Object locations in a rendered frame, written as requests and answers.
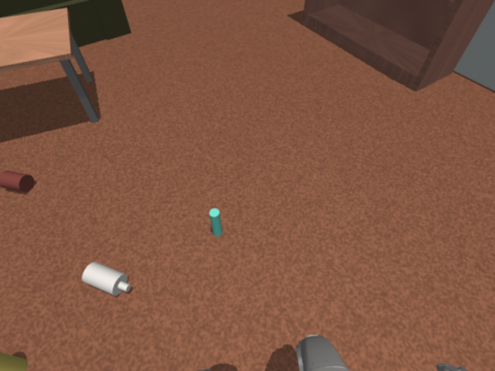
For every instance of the sofa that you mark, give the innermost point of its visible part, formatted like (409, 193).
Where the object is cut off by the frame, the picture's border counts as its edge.
(91, 21)

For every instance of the coffee table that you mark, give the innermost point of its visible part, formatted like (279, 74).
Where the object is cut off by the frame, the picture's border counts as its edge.
(44, 37)

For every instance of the bookshelf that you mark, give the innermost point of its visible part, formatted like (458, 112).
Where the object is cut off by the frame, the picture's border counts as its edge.
(416, 41)

